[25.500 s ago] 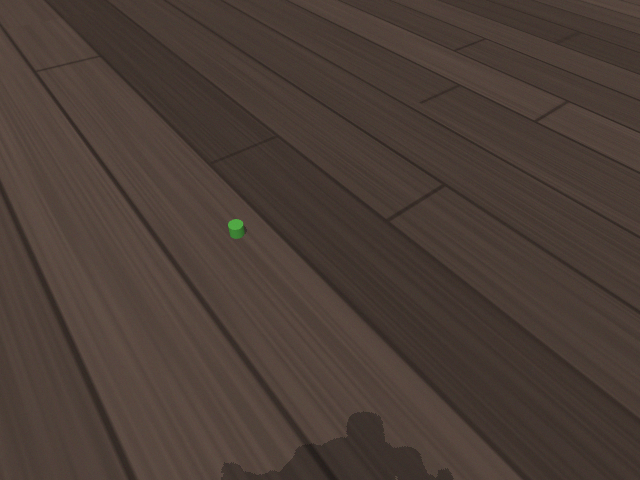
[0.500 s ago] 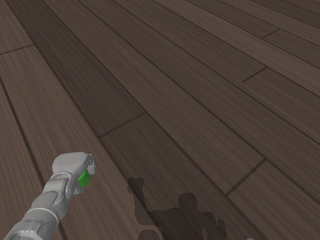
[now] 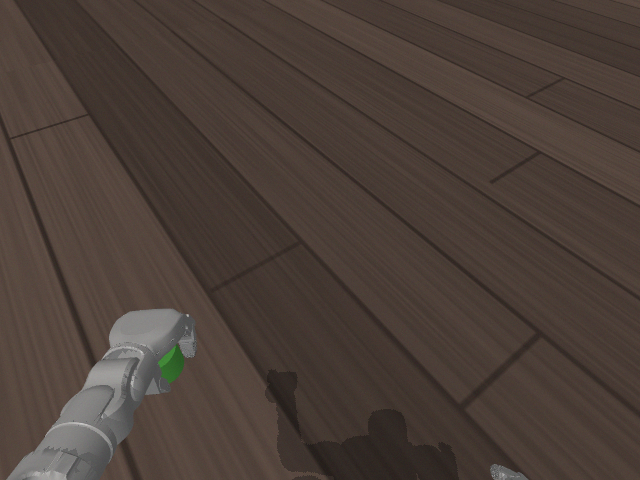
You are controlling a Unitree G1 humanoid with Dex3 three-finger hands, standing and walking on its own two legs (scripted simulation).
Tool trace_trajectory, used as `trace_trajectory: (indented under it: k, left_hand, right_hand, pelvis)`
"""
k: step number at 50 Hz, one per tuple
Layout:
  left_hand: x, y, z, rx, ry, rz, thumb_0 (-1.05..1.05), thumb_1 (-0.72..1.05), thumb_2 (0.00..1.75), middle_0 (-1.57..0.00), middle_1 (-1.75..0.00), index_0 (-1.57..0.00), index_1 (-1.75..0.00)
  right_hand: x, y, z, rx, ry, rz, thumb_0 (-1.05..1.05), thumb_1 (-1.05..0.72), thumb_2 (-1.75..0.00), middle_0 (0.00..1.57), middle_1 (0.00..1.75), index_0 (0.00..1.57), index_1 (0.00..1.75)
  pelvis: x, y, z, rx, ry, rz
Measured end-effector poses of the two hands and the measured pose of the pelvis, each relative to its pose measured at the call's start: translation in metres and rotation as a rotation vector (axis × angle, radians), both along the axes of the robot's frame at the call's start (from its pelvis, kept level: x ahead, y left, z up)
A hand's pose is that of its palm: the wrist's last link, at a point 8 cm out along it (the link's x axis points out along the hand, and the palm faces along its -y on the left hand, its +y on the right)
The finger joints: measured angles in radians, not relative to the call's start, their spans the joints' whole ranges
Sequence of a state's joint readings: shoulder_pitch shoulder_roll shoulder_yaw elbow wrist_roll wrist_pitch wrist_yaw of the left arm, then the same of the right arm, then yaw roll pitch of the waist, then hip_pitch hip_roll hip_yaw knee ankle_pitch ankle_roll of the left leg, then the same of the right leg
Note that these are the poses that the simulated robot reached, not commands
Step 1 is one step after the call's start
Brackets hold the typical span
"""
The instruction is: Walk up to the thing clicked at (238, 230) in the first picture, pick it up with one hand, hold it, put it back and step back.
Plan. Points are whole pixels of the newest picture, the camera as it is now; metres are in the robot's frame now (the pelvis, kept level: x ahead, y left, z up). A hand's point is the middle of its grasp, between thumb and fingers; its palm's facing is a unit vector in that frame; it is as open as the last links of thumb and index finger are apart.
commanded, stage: hold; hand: left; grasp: from above
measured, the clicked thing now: (157, 358) +0.32 +0.23 -0.07
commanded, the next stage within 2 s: crouch in 1.30 s
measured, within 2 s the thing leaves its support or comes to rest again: neither
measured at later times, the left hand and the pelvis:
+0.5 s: hand (150, 373) +0.28 +0.22 -0.03, palm faces -0.44 -0.05 -0.90, open 7.6 cm; pelvis -0.02 +0.00 +0.01, yaw +0 degrees
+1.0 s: hand (154, 374) +0.28 +0.21 -0.03, palm faces -0.46 -0.05 -0.89, open 7.6 cm; pelvis -0.01 +0.00 +0.01, yaw +0 degrees
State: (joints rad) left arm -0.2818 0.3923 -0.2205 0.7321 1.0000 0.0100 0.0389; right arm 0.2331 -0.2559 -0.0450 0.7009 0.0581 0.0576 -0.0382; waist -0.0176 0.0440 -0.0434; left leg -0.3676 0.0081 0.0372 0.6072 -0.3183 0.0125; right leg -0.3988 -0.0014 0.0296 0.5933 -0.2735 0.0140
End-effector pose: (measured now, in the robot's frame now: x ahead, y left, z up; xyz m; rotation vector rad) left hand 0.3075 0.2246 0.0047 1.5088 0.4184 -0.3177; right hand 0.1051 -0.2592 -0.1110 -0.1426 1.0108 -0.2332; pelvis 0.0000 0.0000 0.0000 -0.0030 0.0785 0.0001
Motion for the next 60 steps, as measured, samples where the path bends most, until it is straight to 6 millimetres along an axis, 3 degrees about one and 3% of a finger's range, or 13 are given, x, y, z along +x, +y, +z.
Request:
trace_trajectory:
  k: [22, 37, 60]
  left_hand:
    - [-0.022, -0.002, 0.016, -0.012, -0.004, -0.016, -0.02, 0.15, 0.55, -0.60, -0.74, -0.86, -0.78]
    - [-0.024, -0.004, 0.030, -0.018, -0.011, -0.017, -0.02, 0.14, 0.56, -0.59, -0.75, -0.86, -0.79]
    - [-0.017, -0.004, 0.031, -0.010, -0.022, -0.011, -0.01, 0.15, 0.57, -0.59, -0.76, -0.85, -0.80]
  right_hand:
    - [0.004, 0.007, 0.010, 0.007, -0.059, 0.029, 0.01, -0.91, -0.89, 0.20, 0.30, 0.20, 0.30]
    - [0.013, 0.010, 0.013, 0.020, -0.089, 0.040, 0.01, -0.91, -0.90, 0.20, 0.30, 0.20, 0.30]
    - [0.021, 0.008, 0.015, 0.016, -0.075, 0.033, 0.01, -0.91, -0.90, 0.20, 0.30, 0.20, 0.30]
  pelvis:
    - [-0.015, 0.000, 0.006, 0.003, -0.051, -0.002]
    - [-0.016, -0.001, 0.009, 0.005, -0.068, -0.003]
    - [-0.010, -0.003, 0.011, 0.005, -0.067, -0.001]
